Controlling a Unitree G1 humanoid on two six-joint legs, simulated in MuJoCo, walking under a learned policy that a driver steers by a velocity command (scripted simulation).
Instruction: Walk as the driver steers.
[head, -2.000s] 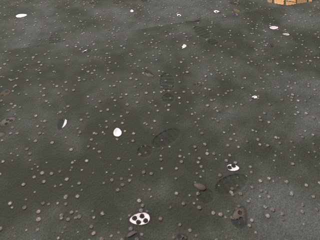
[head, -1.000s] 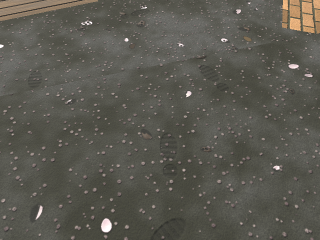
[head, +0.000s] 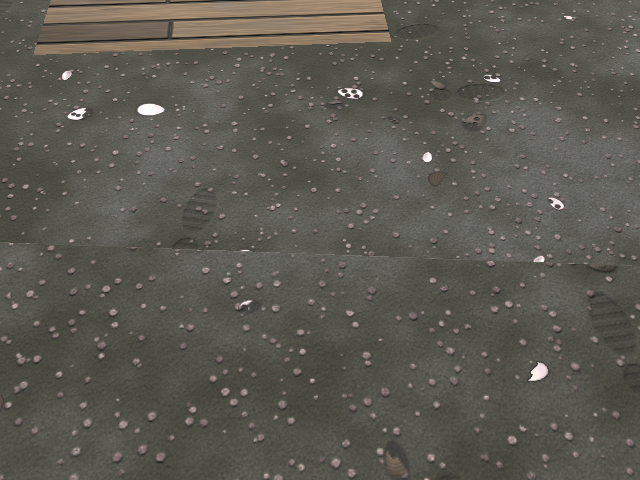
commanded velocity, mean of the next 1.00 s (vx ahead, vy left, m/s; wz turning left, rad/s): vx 0.50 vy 0.00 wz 0.28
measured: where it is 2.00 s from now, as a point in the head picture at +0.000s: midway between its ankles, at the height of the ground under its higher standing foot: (267, 314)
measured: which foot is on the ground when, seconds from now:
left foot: down 0.00-0.42, up 0.44-0.90, down 0.92-1.00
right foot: up 0.00-0.38, down 0.40-0.92, up 0.94-1.00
